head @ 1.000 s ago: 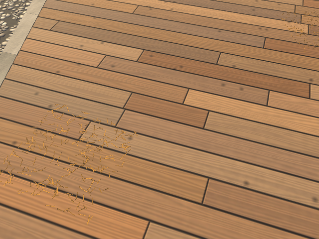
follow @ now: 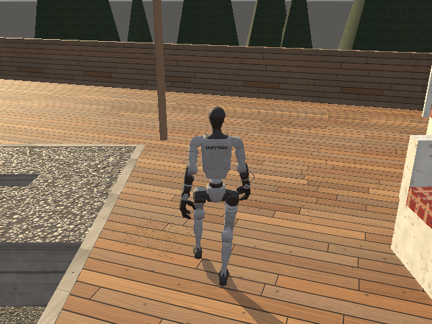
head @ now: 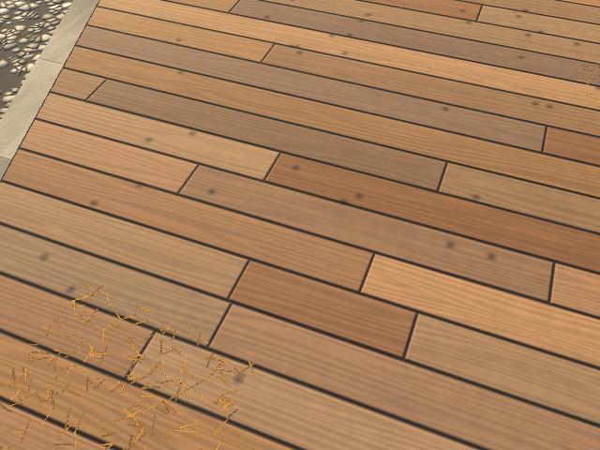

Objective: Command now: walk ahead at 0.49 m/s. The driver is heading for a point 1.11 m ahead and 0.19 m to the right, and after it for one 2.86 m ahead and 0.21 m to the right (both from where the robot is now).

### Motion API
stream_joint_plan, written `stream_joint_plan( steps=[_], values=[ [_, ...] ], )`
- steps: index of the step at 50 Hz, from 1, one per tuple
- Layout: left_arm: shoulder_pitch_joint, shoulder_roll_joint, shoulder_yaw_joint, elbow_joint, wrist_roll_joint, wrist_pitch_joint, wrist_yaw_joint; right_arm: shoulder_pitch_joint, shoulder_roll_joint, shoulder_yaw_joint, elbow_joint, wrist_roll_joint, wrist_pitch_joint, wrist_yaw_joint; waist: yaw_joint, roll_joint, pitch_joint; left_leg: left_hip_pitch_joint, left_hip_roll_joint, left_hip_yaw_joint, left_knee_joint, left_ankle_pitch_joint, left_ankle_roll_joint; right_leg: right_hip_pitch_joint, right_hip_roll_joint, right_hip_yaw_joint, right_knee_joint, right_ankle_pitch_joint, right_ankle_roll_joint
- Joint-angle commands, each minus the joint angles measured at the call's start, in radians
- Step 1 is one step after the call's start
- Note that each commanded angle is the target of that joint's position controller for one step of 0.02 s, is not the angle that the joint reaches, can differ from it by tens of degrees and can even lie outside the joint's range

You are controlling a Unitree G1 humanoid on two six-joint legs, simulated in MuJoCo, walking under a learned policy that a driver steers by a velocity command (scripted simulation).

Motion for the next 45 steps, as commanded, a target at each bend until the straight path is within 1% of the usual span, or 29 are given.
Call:
stream_joint_plan(
  steps=[1,4,6,7,8,9,10,11,12,13,14,16,18,20,23,26,30,32,34,35,36,37,38,39,40,41,42,44,45],
  values=[
    [0.068,0.121,0.015,-0.016,0.003,-0.013,0.012,-0.136,-0.026,0.005,-0.079,0.007,-0.011,0.001,0.009,-0.088,0.080,0.013,-0.041,0.047,-0.117,0.053,0.003,-0.035,-0.272,0.128,-0.062,0.447,-0.076],
    [0.096,0.132,0.015,0.009,0.014,-0.007,0.023,-0.189,-0.039,0.003,-0.099,0.008,-0.017,-0.003,0.013,-0.092,0.091,0.017,-0.060,0.050,-0.186,-0.008,0.033,0.072,-0.309,0.131,-0.017,0.542,-0.088],
    [0.073,0.144,0.017,0.016,0.018,-0.004,0.029,-0.154,-0.050,-0.002,-0.093,0.009,-0.024,-0.009,-0.019,-0.099,0.072,0.103,-0.094,0.064,-0.230,-0.091,0.066,0.108,-0.319,0.113,0.062,0.733,-0.079],
    [0.060,0.155,0.019,0.019,0.020,-0.003,0.031,-0.089,-0.062,-0.010,-0.072,0.009,-0.029,-0.016,-0.048,-0.110,0.036,0.199,-0.126,0.077,-0.245,-0.136,0.085,0.112,-0.318,0.103,0.143,0.874,-0.068],
    [0.049,0.166,0.022,0.023,0.020,0.000,0.030,0.036,-0.081,-0.021,-0.031,0.008,-0.036,-0.025,-0.099,-0.108,-0.028,0.340,-0.159,0.087,-0.285,-0.148,0.107,0.106,-0.303,0.089,0.286,0.953,-0.056],
    [0.033,0.166,0.020,0.019,0.014,0.001,0.029,0.212,-0.115,-0.038,0.025,-0.004,-0.047,-0.036,-0.172,-0.090,-0.120,0.582,-0.129,0.050,-0.322,-0.112,0.141,-0.009,-0.272,0.062,0.490,0.846,-0.039],
    [0.032,0.131,0.009,-0.018,0.005,-0.001,0.026,0.390,-0.206,-0.063,0.054,-0.028,-0.052,-0.047,-0.222,0.011,-0.260,0.842,0.120,-0.224,-0.321,-0.207,0.196,-0.224,-0.212,0.020,0.806,0.451,-0.025],
    [0.158,0.045,-0.001,-0.013,-0.031,0.002,0.013,0.384,-0.254,-0.074,0.057,-0.026,-0.044,-0.038,-0.146,0.208,-0.347,1.045,0.353,-0.714,-0.455,-0.251,0.352,-0.577,-0.019,0.029,1.146,-0.321,0.011],
    [0.057,0.143,0.024,-0.016,-0.004,0.006,0.017,0.301,-0.193,-0.065,0.051,0.011,-0.034,-0.030,-0.135,0.030,-0.234,0.938,0.284,-0.673,-0.511,-0.328,0.308,-0.667,-0.085,0.133,1.177,-0.234,-0.006],
    [-0.044,0.142,0.026,-0.051,0.000,0.000,0.012,0.198,-0.139,-0.048,0.038,0.020,-0.038,-0.026,-0.102,0.009,-0.100,0.782,0.247,-0.505,-0.542,-0.274,0.266,-0.674,-0.128,0.130,1.124,-0.123,-0.008],
    [-0.083,0.124,0.025,-0.057,0.004,-0.001,0.010,0.156,-0.094,-0.037,0.039,0.015,-0.046,-0.022,-0.074,-0.030,-0.041,0.667,0.203,-0.405,-0.575,-0.151,0.236,-0.632,-0.157,0.123,1.071,-0.069,-0.003],
    [-0.065,0.086,0.022,-0.048,0.028,0.025,-0.002,0.167,-0.038,-0.018,0.071,0.017,-0.058,-0.030,-0.021,-0.007,-0.013,0.547,0.127,-0.262,-0.608,-0.038,0.183,-0.543,-0.189,0.115,0.993,-0.042,0.019],
    [-0.069,0.066,0.022,-0.050,0.032,0.043,-0.013,0.226,-0.049,-0.017,0.103,0.021,-0.073,-0.034,-0.007,0.003,-0.007,0.523,0.107,-0.207,-0.624,0.056,0.181,-0.537,-0.190,0.094,0.957,-0.029,0.036],
    [-0.142,0.071,0.023,-0.076,0.033,0.055,-0.019,0.262,-0.080,-0.021,0.121,0.023,-0.078,-0.035,-0.007,0.009,0.023,0.516,0.092,-0.164,-0.652,0.069,0.179,-0.600,-0.206,0.074,0.905,0.027,0.052],
    [-0.293,0.085,0.022,-0.126,0.027,0.059,-0.021,0.318,-0.080,-0.014,0.137,0.022,-0.074,-0.034,-0.036,0.014,0.061,0.540,0.068,-0.124,-0.674,0.117,0.165,-0.683,-0.219,0.045,0.770,0.140,0.072],
    [-0.410,0.074,0.011,-0.160,0.015,0.056,-0.023,0.369,-0.078,-0.007,0.151,0.021,-0.074,-0.036,-0.067,0.022,0.070,0.575,0.052,-0.090,-0.670,0.185,0.144,-0.665,-0.200,0.016,0.597,0.223,0.077],
    [-0.522,0.079,0.006,-0.193,0.011,0.052,-0.020,0.444,-0.086,-0.005,0.180,0.014,-0.070,-0.046,-0.102,0.033,0.081,0.700,0.081,-0.085,-0.645,0.239,0.150,-0.666,-0.169,-0.006,0.463,0.233,0.057],
    [-0.554,0.090,0.008,-0.209,0.012,0.046,-0.019,0.457,-0.093,-0.007,0.192,0.007,-0.066,-0.054,-0.102,0.033,0.091,0.771,0.111,-0.090,-0.615,0.290,0.160,-0.674,-0.161,-0.003,0.424,0.182,0.036],
    [-0.527,0.099,0.014,-0.208,0.012,0.037,-0.016,0.434,-0.104,-0.011,0.195,0.002,-0.064,-0.060,-0.073,0.033,0.080,0.805,0.125,-0.075,-0.547,0.438,0.151,-0.605,-0.135,-0.014,0.378,0.105,0.005],
    [-0.467,0.108,0.021,-0.190,0.012,0.031,-0.010,0.416,-0.114,-0.013,0.194,0.001,-0.063,-0.062,-0.043,0.041,0.050,0.801,0.121,-0.061,-0.474,0.575,0.138,-0.509,-0.104,-0.027,0.357,0.065,-0.014],
    [-0.347,0.123,0.031,-0.150,0.013,0.024,-0.003,0.401,-0.123,-0.016,0.195,0.002,-0.060,-0.061,0.006,0.037,-0.010,0.788,0.105,-0.045,-0.340,0.666,0.125,-0.368,-0.069,-0.041,0.318,0.057,-0.035],
    [-0.168,0.153,0.048,-0.090,0.024,0.014,0.007,0.385,-0.119,-0.013,0.189,0.008,-0.058,-0.059,0.078,0.008,-0.103,0.687,0.065,-0.013,-0.139,0.588,0.105,-0.133,-0.082,-0.019,0.275,0.096,-0.066],
    [0.014,0.243,0.073,-0.057,0.050,0.007,0.018,0.386,-0.086,-0.003,0.154,0.018,-0.060,-0.055,0.129,-0.094,-0.239,0.471,0.006,0.027,0.174,0.213,0.087,0.129,-0.320,0.245,0.267,0.015,-0.121],
    [0.022,0.306,0.087,-0.054,0.047,0.015,0.010,0.512,-0.001,0.006,0.155,0.054,-0.058,-0.043,0.062,-0.298,-0.331,0.127,-0.191,0.026,0.515,-0.542,0.051,0.333,-0.556,0.735,0.125,-0.032,-0.274],
    [-0.075,0.246,0.078,-0.065,0.010,0.028,0.003,0.415,-0.096,-0.017,0.152,0.026,-0.053,-0.046,0.043,-0.120,-0.224,0.035,-0.123,-0.093,0.558,-0.471,0.068,0.228,-0.492,0.701,0.075,-0.124,-0.232],
    [-0.179,0.187,0.060,-0.082,0.002,0.025,-0.001,0.316,-0.095,-0.021,0.118,0.021,-0.058,-0.040,0.010,-0.086,-0.090,0.020,-0.081,-0.089,0.514,-0.362,0.070,0.077,-0.458,0.539,0.050,-0.088,-0.193],
    [-0.222,0.138,0.047,-0.081,0.007,0.017,-0.005,0.278,-0.077,-0.019,0.111,0.019,-0.060,-0.038,-0.017,-0.045,-0.032,0.061,-0.050,-0.084,0.460,-0.300,0.065,-0.036,-0.413,0.439,0.017,0.030,-0.162],
    [-0.214,0.082,0.028,-0.052,0.004,0.004,0.003,0.299,-0.038,-0.016,0.120,-0.005,-0.035,-0.028,-0.069,-0.071,-0.007,0.155,-0.018,-0.076,0.378,-0.266,0.044,-0.154,-0.337,0.294,-0.015,0.151,-0.109],
    [-0.182,0.083,0.026,-0.036,0.005,-0.004,0.006,0.304,-0.026,-0.016,0.121,-0.008,-0.024,-0.022,-0.076,-0.080,-0.009,0.173,-0.020,-0.066,0.361,-0.260,0.035,-0.169,-0.327,0.266,-0.021,0.205,-0.106]
  ],
)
